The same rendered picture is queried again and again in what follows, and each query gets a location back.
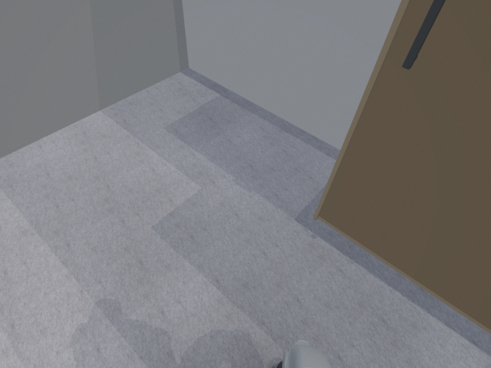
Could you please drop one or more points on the right robot thigh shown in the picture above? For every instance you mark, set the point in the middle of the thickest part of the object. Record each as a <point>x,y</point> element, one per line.
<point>303,356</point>

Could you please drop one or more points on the wardrobe door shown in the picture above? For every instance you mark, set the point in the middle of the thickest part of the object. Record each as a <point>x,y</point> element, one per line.
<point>414,186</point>

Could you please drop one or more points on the handle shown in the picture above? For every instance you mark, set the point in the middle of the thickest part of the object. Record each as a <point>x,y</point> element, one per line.
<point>423,33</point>

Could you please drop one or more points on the robot right shin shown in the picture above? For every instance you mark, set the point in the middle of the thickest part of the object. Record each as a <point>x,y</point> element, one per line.
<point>301,342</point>

